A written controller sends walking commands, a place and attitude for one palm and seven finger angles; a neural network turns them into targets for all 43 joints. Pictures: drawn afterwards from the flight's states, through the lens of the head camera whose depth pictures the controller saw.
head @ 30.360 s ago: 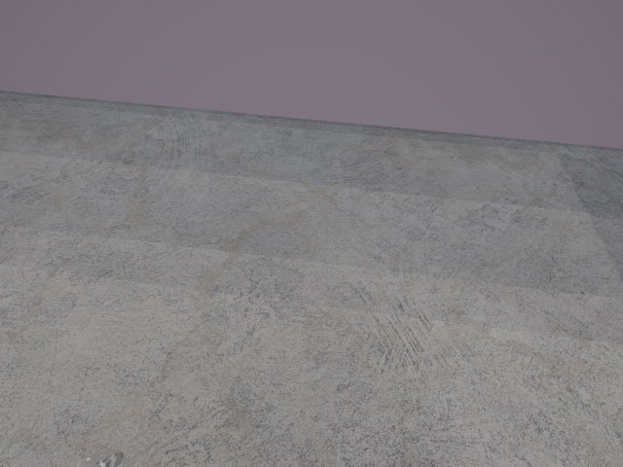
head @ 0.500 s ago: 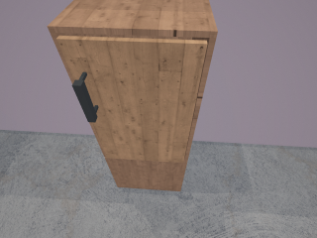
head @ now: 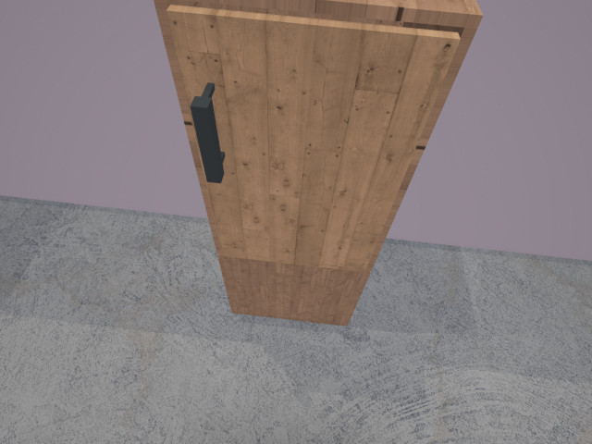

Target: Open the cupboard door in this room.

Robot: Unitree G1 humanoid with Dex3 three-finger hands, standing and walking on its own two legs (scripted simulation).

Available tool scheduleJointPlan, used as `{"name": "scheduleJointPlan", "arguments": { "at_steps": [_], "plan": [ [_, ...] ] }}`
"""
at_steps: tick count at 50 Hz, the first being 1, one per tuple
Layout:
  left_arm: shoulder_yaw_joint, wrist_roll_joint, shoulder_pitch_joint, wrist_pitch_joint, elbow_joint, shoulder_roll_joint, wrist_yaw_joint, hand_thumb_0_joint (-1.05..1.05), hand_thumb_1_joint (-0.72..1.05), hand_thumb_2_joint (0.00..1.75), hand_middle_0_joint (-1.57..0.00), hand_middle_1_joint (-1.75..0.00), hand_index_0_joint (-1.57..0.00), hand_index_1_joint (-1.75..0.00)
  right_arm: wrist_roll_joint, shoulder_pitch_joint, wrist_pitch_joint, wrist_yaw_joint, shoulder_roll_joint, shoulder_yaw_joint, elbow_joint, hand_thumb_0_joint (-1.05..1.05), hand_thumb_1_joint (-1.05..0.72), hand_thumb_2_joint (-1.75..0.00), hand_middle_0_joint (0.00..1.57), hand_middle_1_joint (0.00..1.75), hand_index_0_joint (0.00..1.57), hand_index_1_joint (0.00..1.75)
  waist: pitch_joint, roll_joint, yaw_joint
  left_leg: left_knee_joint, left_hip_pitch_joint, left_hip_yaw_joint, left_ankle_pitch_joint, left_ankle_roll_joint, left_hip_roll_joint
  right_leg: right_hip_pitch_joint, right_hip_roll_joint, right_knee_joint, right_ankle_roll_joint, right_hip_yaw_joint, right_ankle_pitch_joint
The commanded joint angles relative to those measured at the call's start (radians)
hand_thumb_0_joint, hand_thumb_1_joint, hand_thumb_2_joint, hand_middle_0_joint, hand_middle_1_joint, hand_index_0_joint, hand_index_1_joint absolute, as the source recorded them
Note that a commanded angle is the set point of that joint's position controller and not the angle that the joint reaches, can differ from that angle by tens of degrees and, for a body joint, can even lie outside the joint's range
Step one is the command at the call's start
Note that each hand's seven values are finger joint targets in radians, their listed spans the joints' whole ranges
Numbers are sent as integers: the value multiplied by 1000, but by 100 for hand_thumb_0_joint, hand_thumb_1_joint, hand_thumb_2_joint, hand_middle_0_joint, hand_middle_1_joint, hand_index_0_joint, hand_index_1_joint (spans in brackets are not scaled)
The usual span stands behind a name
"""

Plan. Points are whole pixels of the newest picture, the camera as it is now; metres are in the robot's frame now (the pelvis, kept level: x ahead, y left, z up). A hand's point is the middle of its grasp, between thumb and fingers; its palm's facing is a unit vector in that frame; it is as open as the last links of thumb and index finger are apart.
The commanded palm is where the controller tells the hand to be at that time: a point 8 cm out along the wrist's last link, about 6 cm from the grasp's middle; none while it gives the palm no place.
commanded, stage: come to a stop and stand still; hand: left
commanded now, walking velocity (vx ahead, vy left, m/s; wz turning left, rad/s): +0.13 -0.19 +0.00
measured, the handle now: (212, 135) +0.53 +0.18 +0.09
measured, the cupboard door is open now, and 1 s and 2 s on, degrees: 0 0 0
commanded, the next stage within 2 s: look again from close up in 1.02 s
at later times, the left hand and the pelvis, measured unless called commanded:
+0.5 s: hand out of the picture -0.02 +0.14 -0.17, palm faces +0.00 -0.99 -0.16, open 7.3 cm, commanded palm none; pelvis -0.01 -0.02 +0.01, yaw -1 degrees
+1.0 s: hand out of the picture -0.01 +0.12 -0.17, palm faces +0.04 -0.99 -0.17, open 7.4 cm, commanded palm none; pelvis +0.01 -0.04 +0.01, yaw -1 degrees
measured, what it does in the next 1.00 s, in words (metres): steps on the spot: right foot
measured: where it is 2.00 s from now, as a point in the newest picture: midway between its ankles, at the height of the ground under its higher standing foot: outside the picture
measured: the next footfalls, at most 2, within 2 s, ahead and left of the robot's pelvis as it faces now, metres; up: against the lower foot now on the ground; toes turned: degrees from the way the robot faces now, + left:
right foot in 0.34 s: -0.02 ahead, -0.10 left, +0.00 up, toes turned -3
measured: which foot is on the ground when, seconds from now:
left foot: down 0.00-1.00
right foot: up 0.00-0.32, down 0.34-1.00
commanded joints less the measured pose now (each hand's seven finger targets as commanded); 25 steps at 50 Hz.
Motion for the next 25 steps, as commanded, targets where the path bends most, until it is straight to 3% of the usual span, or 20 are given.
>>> {"name": "scheduleJointPlan", "arguments": {
  "at_steps": [1,2,3,5,8,10,12,14,15,17,18,19,20,22,25],
  "plan": [
    [10,-8,42,-3,-55,74,8,0,90,90,-20,-30,-20,-30,-15,63,-37,-8,-187,-17,-42,0,-90,-90,20,30,20,30,-108,259,-7,-326,-42,-367,204,192,332,-33,26,289,-11,85,-211],
    [24,-3,17,-11,-53,134,-2,0,90,90,-20,-30,-20,-30,-16,2,-45,-11,-221,-19,-49,0,-90,-90,20,30,20,30,-73,229,13,-339,-81,-365,59,199,313,-34,11,300,-23,104,-173],
    [22,-2,36,-15,-36,117,-12,0,90,90,-20,-30,-20,-30,-19,-24,-49,-11,-203,-13,-51,0,-90,-90,20,30,20,30,-73,186,19,-349,-60,-342,-42,193,294,-49,6,284,-20,98,-137],
    [-6,-2,74,-10,-3,24,-22,0,90,90,-20,-30,-20,-30,-20,26,-42,-9,-132,3,-23,0,-90,-90,20,30,20,30,-65,175,-2,-366,-2,-300,-113,167,272,-79,1,231,0,51,-105],
    [-12,2,42,-7,-11,21,-33,0,90,90,-20,-30,-20,-30,-25,110,-32,-11,-147,-8,8,0,-90,-90,20,30,20,30,-50,162,-46,-364,61,-306,-94,167,285,-106,6,162,2,17,-137],
    [-13,1,44,-6,-15,17,-37,0,90,90,-20,-30,-20,-30,-28,133,-29,-11,-167,-16,15,0,-90,-90,20,30,20,30,-68,146,-55,-357,86,-310,-98,167,290,-96,10,113,-3,7,-149],
    [-16,-2,50,-12,-14,11,-37,0,90,90,-20,-30,-20,-30,-27,144,-29,-9,-164,-17,22,0,-90,-90,20,30,20,30,-69,163,-54,-325,77,-290,-4,156,273,-45,15,-11,-9,-2,-132],
    [-17,-8,123,-20,17,3,-35,0,90,90,-20,-30,-20,-30,-21,135,-29,-9,-160,-14,31,0,-90,-90,20,30,20,30,-106,160,-22,-272,67,-232,25,118,226,69,26,-193,-9,-31,-4],
    [-17,-8,155,-28,35,12,-30,0,90,90,-20,-30,-20,-30,-14,134,-31,-8,-138,-9,37,0,-90,-90,20,30,20,30,-111,138,-11,-236,26,-181,19,85,192,149,11,-299,-11,-18,70],
    [-16,-7,166,-42,52,77,-15,0,90,90,-20,-30,-20,-30,0,118,-39,-1,-54,17,38,0,-90,-90,20,30,20,30,-80,-15,-4,-94,-92,-35,51,15,86,231,-139,-379,-51,137,168],
    [-18,-11,168,-46,56,97,-14,0,90,90,-20,-30,-20,-30,-2,107,-43,4,-28,28,33,0,-90,-90,20,30,20,30,-79,-37,-8,-71,-75,3,17,3,56,191,-192,-376,-76,162,235],
    [-18,-13,167,-59,68,90,-13,0,90,90,-20,-30,-20,-30,-9,79,-37,1,-23,31,42,0,-90,-90,20,30,20,30,-52,-165,-2,-41,-78,16,2,-4,49,162,-169,-374,-82,167,356],
    [-26,-14,158,-63,76,64,-11,0,90,90,-20,-30,-20,-30,-9,79,-33,-1,-35,31,52,0,-90,-90,20,30,20,30,-23,-170,-8,-32,-64,12,-9,-6,62,143,-166,-360,-85,145,445],
    [-36,-17,142,-62,83,39,-7,0,90,90,-20,-30,-20,-30,-4,125,-35,-4,-22,35,95,0,-90,-90,20,30,20,30,-22,-56,-27,-82,24,1,147,-5,82,111,-121,-321,-72,89,455],
    [-38,-22,160,-57,97,22,-7,0,90,90,-20,-30,-20,-30,1,144,-39,-10,-26,38,134,0,-90,-90,20,30,20,30,-21,69,-21,-116,102,-28,261,4,108,78,-68,-319,-37,57,320]
  ]
}}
